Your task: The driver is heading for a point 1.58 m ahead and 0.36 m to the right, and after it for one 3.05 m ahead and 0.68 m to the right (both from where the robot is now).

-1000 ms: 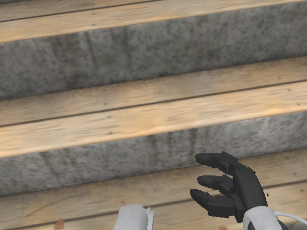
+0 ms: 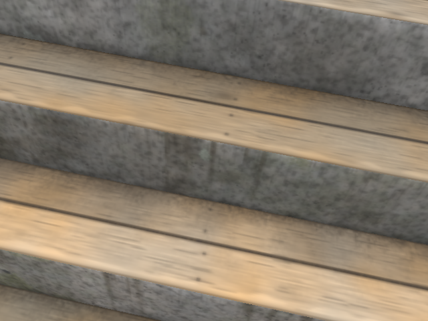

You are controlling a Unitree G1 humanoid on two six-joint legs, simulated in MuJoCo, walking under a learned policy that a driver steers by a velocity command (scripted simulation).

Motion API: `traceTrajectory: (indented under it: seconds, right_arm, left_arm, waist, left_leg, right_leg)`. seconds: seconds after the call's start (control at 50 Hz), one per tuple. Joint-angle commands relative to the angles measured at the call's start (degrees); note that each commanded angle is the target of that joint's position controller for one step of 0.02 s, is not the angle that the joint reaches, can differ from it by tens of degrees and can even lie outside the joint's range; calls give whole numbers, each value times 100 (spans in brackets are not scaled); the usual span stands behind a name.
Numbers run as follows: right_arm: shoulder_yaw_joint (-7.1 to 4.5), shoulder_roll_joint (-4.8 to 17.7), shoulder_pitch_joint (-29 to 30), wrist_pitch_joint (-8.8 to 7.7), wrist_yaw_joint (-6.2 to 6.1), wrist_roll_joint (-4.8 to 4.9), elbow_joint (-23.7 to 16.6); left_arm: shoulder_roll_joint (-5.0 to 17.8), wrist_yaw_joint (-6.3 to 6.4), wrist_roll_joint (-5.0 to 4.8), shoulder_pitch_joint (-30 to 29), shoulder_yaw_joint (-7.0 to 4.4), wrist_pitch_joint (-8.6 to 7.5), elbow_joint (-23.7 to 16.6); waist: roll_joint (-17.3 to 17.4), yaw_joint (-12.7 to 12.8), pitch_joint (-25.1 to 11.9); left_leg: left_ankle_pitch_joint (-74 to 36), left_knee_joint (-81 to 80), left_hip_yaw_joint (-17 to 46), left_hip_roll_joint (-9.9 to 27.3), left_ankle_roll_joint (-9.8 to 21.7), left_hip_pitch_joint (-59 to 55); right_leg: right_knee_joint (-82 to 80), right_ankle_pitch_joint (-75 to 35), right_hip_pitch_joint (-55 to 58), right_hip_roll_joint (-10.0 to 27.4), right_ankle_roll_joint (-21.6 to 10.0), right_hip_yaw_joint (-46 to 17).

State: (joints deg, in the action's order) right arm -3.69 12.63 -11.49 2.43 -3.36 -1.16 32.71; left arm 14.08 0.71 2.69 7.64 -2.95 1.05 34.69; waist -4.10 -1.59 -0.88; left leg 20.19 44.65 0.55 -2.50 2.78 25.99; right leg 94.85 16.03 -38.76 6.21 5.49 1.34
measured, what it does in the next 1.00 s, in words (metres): steps on the spot, turning right: right foot, then left foot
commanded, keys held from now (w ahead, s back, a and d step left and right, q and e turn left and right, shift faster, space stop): e+shift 0.76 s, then q+shift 0.24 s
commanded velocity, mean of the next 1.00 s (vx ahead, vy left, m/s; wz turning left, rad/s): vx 0.00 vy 0.00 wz -0.36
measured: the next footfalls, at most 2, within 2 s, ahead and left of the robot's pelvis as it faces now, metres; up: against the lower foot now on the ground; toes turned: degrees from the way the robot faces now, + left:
right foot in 0.28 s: +0.03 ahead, -0.10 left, +0.00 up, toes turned -3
left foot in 0.68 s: +0.06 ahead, +0.07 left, +0.00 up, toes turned -23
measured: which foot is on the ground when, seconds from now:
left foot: down 0.00-0.30, up 0.32-0.66, down 0.68-1.00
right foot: up 0.00-0.26, down 0.28-0.66, up 0.68-1.00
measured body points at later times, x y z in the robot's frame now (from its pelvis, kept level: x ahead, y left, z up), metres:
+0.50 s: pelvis -0.02 -0.01 +0.01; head +0.00 -0.04 +0.46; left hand +0.15 +0.23 -0.08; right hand +0.13 -0.27 -0.08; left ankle -0.04 +0.13 -0.57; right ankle -0.01 -0.10 -0.71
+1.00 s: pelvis -0.05 +0.03 +0.00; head +0.00 +0.04 +0.44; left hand +0.20 +0.14 -0.13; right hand -0.05 -0.24 -0.10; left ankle +0.03 +0.08 -0.71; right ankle -0.16 -0.09 -0.58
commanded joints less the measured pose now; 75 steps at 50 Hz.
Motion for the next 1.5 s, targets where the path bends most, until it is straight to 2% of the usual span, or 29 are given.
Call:
traceTrajectory:
  seconds: [0.02, 0.14, 0.22, 0.28, 0.32, 0.34, 0.4, 0.46, 0.62, 0.66, 0.68, 0.7, 0.74, 0.82, 0.94, 1.2, 1.24, 1.26, 1.28, 1.3, 1.32, 1.34, 1.36, 1.4, 1.42, 1.44, 1.46, 1.48, 1.5]
  right_arm:
    - [-225, 914, 673, -154, -62, 28, -350]
    - [157, 128, 814, -471, -163, -110, -170]
    - [69, 330, 135, -383, -184, -227, 128]
    - [-126, 576, -33, -266, -74, -46, 37]
    - [-97, 368, 101, -278, 103, 88, -213]
    - [-95, 316, 507, -288, 135, 77, -191]
    - [6, 34, 891, -240, 148, -227, -334]
    - [220, -204, 912, -135, 224, -274, -575]
    - [258, 137, 27, -211, -53, 246, -384]
    - [175, 270, -158, -308, -189, 159, -250]
    - [76, 697, -134, -261, -224, 52, -345]
    - [1, 837, 343, -228, -216, -118, -749]
    - [213, 101, 881, -303, -228, -162, -988]
    - [234, 171, 118, -309, -316, -151, -499]
    - [36, 285, 89, -469, -147, 69, -28]
    - [-377, 625, 792, -296, -248, -331, -84]
    - [-320, 510, 1511, -225, -231, -414, -344]
    - [-250, 209, 2337, -127, -214, -299, -570]
    - [-258, 9, 2294, -91, -184, -182, -573]
    - [-279, 14, 1207, -129, -122, -359, -95]
    - [-169, -69, 1341, -231, -76, -417, -17]
    - [-259, 344, 80, -362, 119, -352, 60]
    - [-493, 1073, -7, -405, 329, 10, -163]
    - [-403, 1227, -1014, -196, 322, 395, -390]
    - [-270, 1114, -1195, -210, 218, -52, 28]
    - [-326, 1232, -1468, -371, 197, -320, 480]
    - [-262, 837, -573, -256, -256, -58, 377]
    - [-309, 688, -289, -286, -435, 79, 116]
    - [-224, 605, 722, -318, -413, -70, -198]
  left_arm:
    - [44, 16, 53, -565, 102, -62, -864]
    - [-222, 181, -153, 122, 217, 107, -319]
    - [-215, 214, -371, 227, 186, 155, -104]
    - [21, 159, -223, 114, 43, -182, -36]
    - [413, 212, -97, 366, -112, -255, -235]
    - [344, 202, -21, 308, -134, -282, -352]
    - [556, 241, -124, -32, -250, -182, -321]
    - [438, 376, -151, 232, -264, 10, -100]
    - [651, 415, 78, -11, -436, 79, -215]
    - [415, 210, -151, -266, -430, -16, -268]
    - [78, 114, -253, -22, -388, -93, -238]
    - [514, 167, -78, 221, -439, -146, -322]
    - [659, 185, 244, 23, -492, -63, -197]
    - [93, 25, -30, -164, -132, 181, -293]
    - [-72, -29, 102, 294, 11, 193, -25]
    - [-272, -166, -7, -340, 228, -95, -996]
    - [-240, -180, -36, 253, 306, -235, -894]
    - [-217, -164, -35, 1318, 361, -381, -457]
    - [-226, -154, 19, 1032, 385, -581, -96]
    - [-681, -59, -55, 622, 509, -605, 6]
    - [-587, 25, -179, 1223, 443, -702, 406]
    - [-427, 91, -247, 67, 345, -629, 240]
    - [-11, 127, 188, -538, 173, -591, 112]
    - [2002, 316, 426, -1403, -506, -608, -570]
    - [2044, 458, -81, -630, -672, -543, -568]
    - [1863, 377, -941, -1252, -547, -466, -1192]
    - [301, 67, -334, -2707, 74, -564, -1543]
    - [-26, -49, 17, -3252, 238, -660, -1807]
    - [-329, -170, 88, -2254, 345, -722, -1711]
  waist:
    - [946, 273, 72]
    - [634, 343, -810]
    - [2032, -32, -643]
    - [263, -53, -455]
    - [-1400, 262, -961]
    - [-880, 412, -913]
    - [220, 124, -90]
    - [-84, 167, -10]
    - [-993, 176, -819]
    - [373, -28, -695]
    - [1986, -19, -788]
    - [2348, 58, -1435]
    - [1212, 299, -738]
    - [271, 91, 138]
    - [887, 338, -379]
    - [1100, 335, -452]
    - [900, 683, -348]
    - [37, 1250, -76]
    - [-1769, 912, 471]
    - [-1688, 361, 112]
    - [-1226, 599, 75]
    - [-559, -305, 302]
    - [-9, -1117, 321]
    - [-1320, -2114, -1131]
    - [-449, -1524, -1446]
    - [2615, -1756, -2230]
    - [3954, -1329, -2752]
    - [2840, -1188, -2200]
    - [1255, -251, -1565]
  left_leg:
    - [-1628, -1832, 2031, 1129, 1239, -379]
    - [-1941, -1956, 1213, 1317, 983, -684]
    - [-2822, -2261, 1135, 1589, 987, -1142]
    - [-2666, -341, 400, 1073, 388, -1430]
    - [526, 1565, 26, 365, -314, 1015]
    - [295, 2811, 375, 387, -485, 1177]
    - [-579, 4575, 360, 282, -552, 1862]
    - [-1061, 4490, 64, 118, -361, 2141]
    - [0, -470, 12, -129, 91, -359]
    - [-962, -1732, 429, 304, 192, -1825]
    - [-2294, -2194, 1687, 1646, 467, -2711]
    - [-2853, -2431, 2754, 2869, 1084, -2134]
    - [-149, -2583, 2339, 2254, 1193, -880]
    - [-492, -1874, 1039, 1231, 1251, -866]
    - [-446, -1415, 1898, 1329, 1412, -1394]
    - [2948, -666, 3818, 948, 1518, 1199]
    - [1985, -50, 2886, 378, 982, 2392]
    - [969, 1087, 919, -715, 161, 3385]
    - [811, 3341, -619, -1450, -119, 3484]
    - [1148, 5719, -578, -1408, 44, 3025]
    - [1227, 6685, -535, -1436, 247, 2330]
    - [1448, 5523, -636, -1585, 540, -445]
    - [2021, 3901, -657, -1757, 418, -697]
    - [2668, -1223, -1007, -1606, 169, 755]
    - [1720, -557, -641, -1435, 1059, -396]
    - [-1722, 1005, 1326, -508, 2005, -3377]
    - [-2145, 34, 3302, -149, 2186, -3085]
    - [-2476, 392, 3973, 21, 2100, -1716]
    - [-2518, 644, 4155, 238, 1838, 303]
  right_leg:
    - [821, -799, -1146, -413, -243, -229]
    - [-1207, -984, 297, -415, -462, -215]
    - [-5229, 1000, 2001, -442, -909, 180]
    - [-6935, -1233, 2112, -429, -987, -495]
    - [-6926, -4783, 3567, 1277, -2281, -3185]
    - [-7254, -4001, 3046, 1359, -2605, -3641]
    - [-7134, -1449, 2178, 329, -2133, -2662]
    - [-6888, -509, 2164, -397, -1983, -2363]
    - [-6840, -1726, 2127, -59, -1607, -3234]
    - [-5667, -342, 781, -637, -1120, -2676]
    - [-3605, 1344, -535, -1495, -718, -1394]
    - [-1483, 2009, -768, -1487, -416, -700]
    - [622, 777, -842, -855, -226, -730]
    - [-460, -362, -1140, -1138, 18, -821]
    - [-943, -1259, -932, -770, 62, -561]
    - [-1474, 142, -206, -424, -814, -1298]
    - [-3505, 801, 1146, -205, -1121, -1502]
    - [-6715, 835, 2832, -54, -1286, -1416]
    - [-7960, -1960, 3295, 88, -1102, -1017]
    - [-8072, -4150, 3396, -137, -785, -48]
    - [-9893, -6004, 3255, -215, -578, 516]
    - [-12407, -6747, 1954, -272, -358, 1093]
    - [-12034, -8798, 2609, -138, -351, 754]
    - [-5726, -18638, 6929, -43, 683, 1149]
    - [-2382, -18644, 5068, 205, 697, 647]
    - [-321, -9196, 740, -666, 644, -104]
    - [1193, -76, -737, -1404, 58, -943]
    - [2092, 1372, -981, -1127, -508, -2283]
    - [1756, 1858, -411, -812, -1038, -2842]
